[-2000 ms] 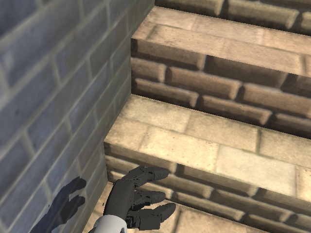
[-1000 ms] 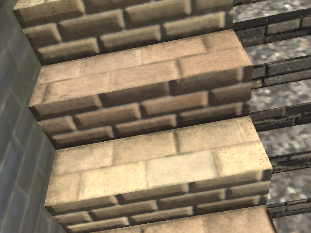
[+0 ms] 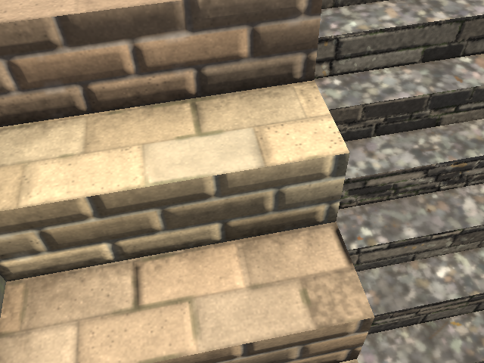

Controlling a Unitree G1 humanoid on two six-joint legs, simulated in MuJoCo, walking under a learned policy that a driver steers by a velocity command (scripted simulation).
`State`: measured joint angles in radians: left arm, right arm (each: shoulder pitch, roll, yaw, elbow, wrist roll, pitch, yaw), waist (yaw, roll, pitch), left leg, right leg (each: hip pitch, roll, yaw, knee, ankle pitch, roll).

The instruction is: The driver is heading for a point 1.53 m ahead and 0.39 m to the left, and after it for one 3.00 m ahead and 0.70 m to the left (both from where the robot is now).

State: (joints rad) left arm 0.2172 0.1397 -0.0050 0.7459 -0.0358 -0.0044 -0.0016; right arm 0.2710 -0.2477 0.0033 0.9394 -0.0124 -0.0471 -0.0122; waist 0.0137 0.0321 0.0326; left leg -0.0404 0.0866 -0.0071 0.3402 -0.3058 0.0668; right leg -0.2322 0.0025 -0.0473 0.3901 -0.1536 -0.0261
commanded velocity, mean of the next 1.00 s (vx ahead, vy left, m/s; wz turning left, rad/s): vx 0.45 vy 0.00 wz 0.00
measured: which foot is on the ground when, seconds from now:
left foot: down 0.00-1.00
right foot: down 0.00-1.00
